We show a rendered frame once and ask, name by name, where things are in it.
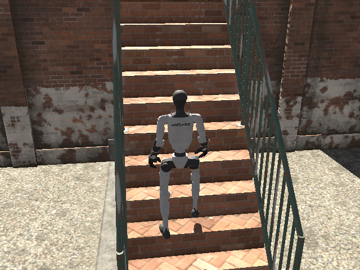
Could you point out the left robot forearm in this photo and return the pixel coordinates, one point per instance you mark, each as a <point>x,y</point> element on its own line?
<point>154,151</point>

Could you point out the right robot foot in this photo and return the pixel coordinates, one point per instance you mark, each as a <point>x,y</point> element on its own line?
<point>194,213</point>

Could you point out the robot head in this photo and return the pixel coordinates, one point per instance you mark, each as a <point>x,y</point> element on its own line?
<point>179,99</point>

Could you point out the right robot forearm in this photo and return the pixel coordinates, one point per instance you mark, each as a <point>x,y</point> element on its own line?
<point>204,145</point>

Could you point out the robot left hand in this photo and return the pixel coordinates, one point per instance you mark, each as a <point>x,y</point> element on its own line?
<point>150,161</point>

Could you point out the robot right hand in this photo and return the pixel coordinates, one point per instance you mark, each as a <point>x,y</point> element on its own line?
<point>200,150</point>

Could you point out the robot left upper arm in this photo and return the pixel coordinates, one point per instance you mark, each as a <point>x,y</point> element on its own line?
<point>161,121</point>

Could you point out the robot right upper arm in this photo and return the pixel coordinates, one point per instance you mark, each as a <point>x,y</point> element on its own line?
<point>200,127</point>

